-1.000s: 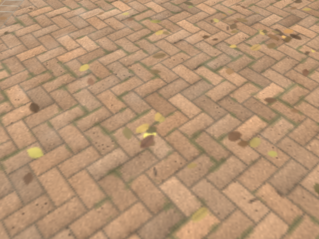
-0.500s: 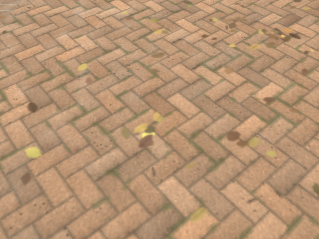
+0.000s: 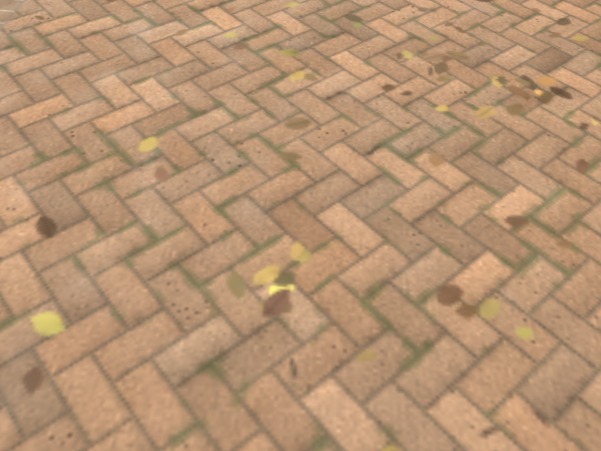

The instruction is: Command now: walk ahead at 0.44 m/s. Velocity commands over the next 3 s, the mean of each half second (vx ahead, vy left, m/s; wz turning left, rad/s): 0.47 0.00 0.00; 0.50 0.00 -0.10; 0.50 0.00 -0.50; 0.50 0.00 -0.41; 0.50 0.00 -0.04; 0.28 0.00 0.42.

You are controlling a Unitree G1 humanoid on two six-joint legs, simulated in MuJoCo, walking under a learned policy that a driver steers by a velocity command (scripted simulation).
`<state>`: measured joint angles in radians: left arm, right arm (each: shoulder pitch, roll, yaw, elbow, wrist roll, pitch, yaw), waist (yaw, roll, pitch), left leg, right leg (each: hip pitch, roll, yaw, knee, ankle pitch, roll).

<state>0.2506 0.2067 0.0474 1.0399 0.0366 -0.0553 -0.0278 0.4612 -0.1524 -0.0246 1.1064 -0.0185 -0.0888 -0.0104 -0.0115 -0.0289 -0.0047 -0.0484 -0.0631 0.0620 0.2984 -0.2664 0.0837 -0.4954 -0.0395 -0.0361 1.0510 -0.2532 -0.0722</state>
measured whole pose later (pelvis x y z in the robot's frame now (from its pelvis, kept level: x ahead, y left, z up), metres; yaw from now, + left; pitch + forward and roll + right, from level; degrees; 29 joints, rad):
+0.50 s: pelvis +0.28 -0.03 +0.00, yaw +1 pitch -1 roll -1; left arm 0.35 0.19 0.05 1.07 0.02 -0.09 0.00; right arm 0.23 -0.19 -0.05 0.98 -0.04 -0.06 0.01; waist 0.01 0.02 0.05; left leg -0.54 0.08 -0.01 1.11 -0.24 0.07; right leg -0.14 0.10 -0.12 0.33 -0.18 -0.13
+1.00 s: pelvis +0.57 +0.02 +0.00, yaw -4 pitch -1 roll +1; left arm 0.32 0.20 0.06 1.01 0.02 -0.05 0.00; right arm 0.24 -0.20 -0.06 0.99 -0.02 -0.09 0.00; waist 0.02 -0.03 0.05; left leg -0.20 -0.04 0.17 0.38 -0.18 0.09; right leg -0.45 -0.05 0.00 1.16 -0.28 -0.09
